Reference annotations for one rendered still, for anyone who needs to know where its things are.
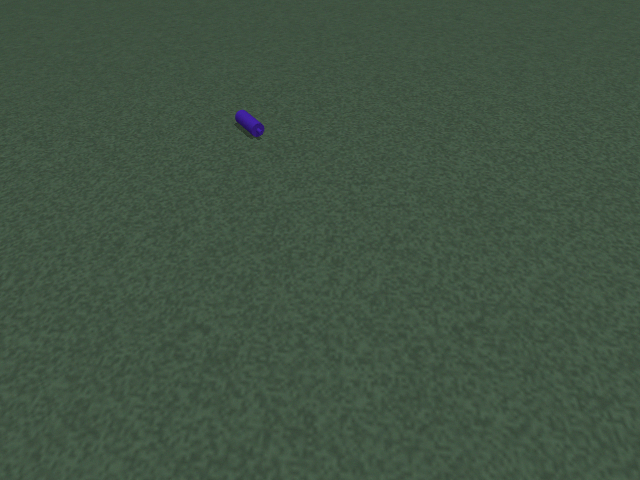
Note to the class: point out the bottle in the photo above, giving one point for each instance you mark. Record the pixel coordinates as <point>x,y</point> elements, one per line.
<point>251,124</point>

